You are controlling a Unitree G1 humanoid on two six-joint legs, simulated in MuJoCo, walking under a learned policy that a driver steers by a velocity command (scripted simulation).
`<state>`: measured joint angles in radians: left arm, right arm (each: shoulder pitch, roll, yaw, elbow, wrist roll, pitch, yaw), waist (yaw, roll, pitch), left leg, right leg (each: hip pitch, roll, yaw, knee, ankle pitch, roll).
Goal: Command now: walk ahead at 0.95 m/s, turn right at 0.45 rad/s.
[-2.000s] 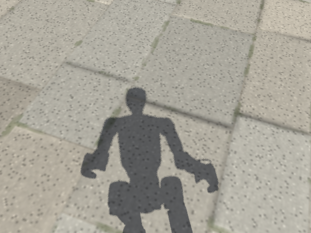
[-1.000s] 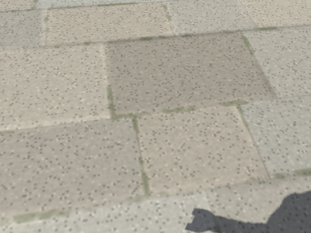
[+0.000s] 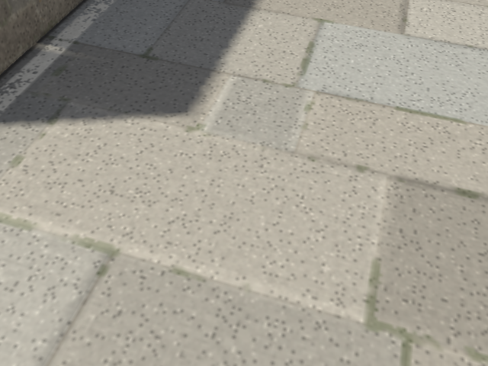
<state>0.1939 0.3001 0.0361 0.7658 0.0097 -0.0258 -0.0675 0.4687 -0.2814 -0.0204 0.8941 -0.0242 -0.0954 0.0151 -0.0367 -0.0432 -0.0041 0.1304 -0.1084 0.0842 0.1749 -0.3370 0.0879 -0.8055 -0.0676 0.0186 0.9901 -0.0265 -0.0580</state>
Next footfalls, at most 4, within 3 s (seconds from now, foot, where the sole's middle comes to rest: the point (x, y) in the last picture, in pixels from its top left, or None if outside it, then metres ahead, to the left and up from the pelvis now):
0.16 right None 0.33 -0.04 -0.77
0.58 left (229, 272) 0.79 0.03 -0.77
1.02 right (357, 225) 0.95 -0.40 -0.77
1.46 left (400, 141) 1.36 -0.65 -0.77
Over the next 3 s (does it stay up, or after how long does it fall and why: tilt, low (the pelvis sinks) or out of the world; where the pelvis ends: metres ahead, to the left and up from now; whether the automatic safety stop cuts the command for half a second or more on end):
stays up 2.48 -0.92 0.01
